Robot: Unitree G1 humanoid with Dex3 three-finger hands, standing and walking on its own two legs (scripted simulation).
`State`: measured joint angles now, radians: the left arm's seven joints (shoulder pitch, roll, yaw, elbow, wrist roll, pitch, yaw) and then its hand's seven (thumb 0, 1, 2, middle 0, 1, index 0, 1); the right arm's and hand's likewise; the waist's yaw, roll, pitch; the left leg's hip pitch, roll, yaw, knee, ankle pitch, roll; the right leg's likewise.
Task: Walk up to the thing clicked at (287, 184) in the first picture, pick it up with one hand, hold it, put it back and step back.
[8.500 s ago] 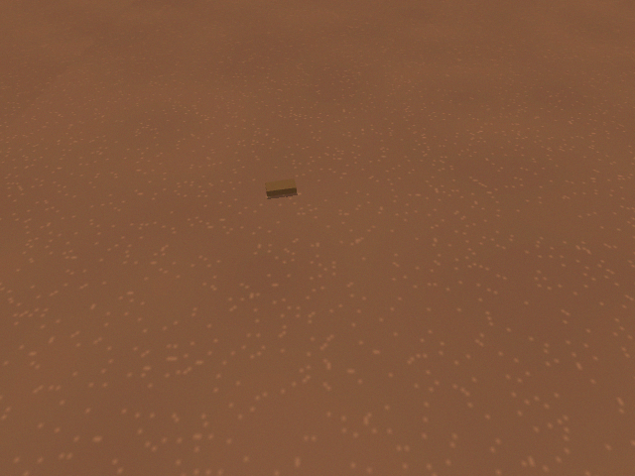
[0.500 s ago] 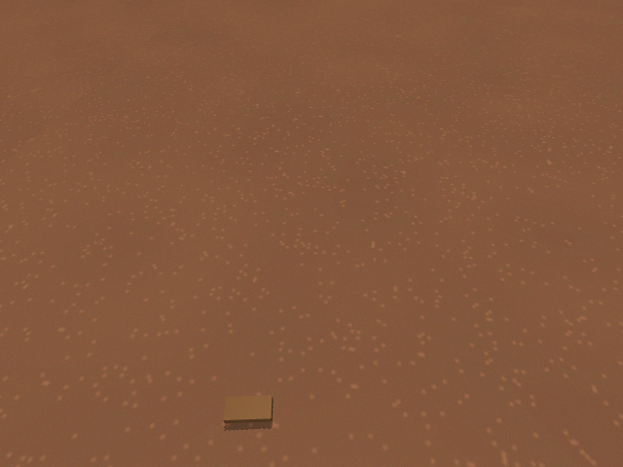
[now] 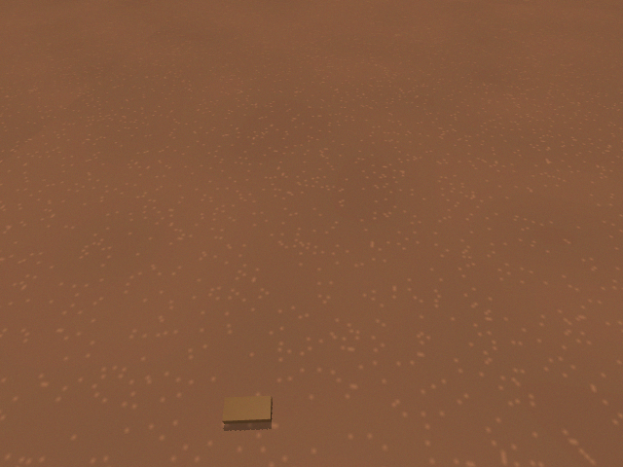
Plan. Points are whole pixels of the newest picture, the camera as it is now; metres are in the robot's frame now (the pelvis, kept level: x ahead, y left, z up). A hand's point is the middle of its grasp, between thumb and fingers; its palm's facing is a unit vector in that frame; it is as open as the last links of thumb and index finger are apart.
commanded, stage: stand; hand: left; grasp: from above
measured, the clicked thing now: (247, 409) +0.40 +0.24 -0.77
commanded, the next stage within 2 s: rise first in 0.44 s
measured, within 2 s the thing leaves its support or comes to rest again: neither
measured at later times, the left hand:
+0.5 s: hand out of the picture +0.07 +0.25 -0.16, palm faces -0.02 -0.94 -0.34, open 7.4 cm
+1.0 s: hand out of the picture +0.14 +0.26 -0.20, palm faces -0.08 -0.91 -0.40, open 12.7 cm
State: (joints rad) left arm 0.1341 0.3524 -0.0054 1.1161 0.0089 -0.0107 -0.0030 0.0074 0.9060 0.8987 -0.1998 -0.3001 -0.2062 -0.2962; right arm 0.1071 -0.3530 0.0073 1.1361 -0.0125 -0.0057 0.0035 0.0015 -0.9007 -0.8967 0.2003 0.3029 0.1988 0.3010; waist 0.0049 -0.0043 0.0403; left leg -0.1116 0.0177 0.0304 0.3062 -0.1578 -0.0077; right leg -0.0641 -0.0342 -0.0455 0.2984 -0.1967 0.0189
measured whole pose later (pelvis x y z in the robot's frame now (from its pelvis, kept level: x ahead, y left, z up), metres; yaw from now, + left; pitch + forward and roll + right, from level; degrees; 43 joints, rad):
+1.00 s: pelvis -0.02 +0.01 -0.05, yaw -1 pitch +11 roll -1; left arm 0.06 0.32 0.16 0.87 0.18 0.10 0.01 0.00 -0.25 0.97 -0.10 -1.01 -0.11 -1.00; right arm 0.27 -0.25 -0.03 0.67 0.02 -0.06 -0.01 0.00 -0.86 -0.89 0.20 0.30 0.20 0.30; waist -0.03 -0.01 -0.06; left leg -0.64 0.04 0.03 0.82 -0.37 0.00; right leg -0.59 -0.03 -0.03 0.80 -0.40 0.02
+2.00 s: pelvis -0.10 +0.00 -0.35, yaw -5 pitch +34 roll -4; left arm -0.49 0.57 0.14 0.98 0.90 -0.20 0.19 0.00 -0.56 1.04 -0.08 -1.04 -0.08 -1.05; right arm 0.10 -0.27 -0.05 0.73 -0.04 -0.13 0.06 0.01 -0.90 -0.90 0.20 0.30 0.20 0.30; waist -0.03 0.01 -0.14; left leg -2.03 0.07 -0.07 2.06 -0.63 0.00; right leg -1.95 -0.01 -0.06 2.05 -0.69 0.00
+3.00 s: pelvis -0.10 +0.00 -0.45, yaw -9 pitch +33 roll -7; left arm -0.82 0.76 0.17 1.36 1.24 -0.28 0.41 0.00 -0.52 0.99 -0.08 -1.03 -0.10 -1.01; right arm 0.08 -0.26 0.03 0.78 -0.16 -0.04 0.12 0.00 -0.90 -0.90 0.20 0.30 0.20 0.30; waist -0.15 -0.04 -0.04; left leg -2.33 0.07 -0.14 2.41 -0.67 0.00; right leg -2.22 0.01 -0.09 2.35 -0.72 0.02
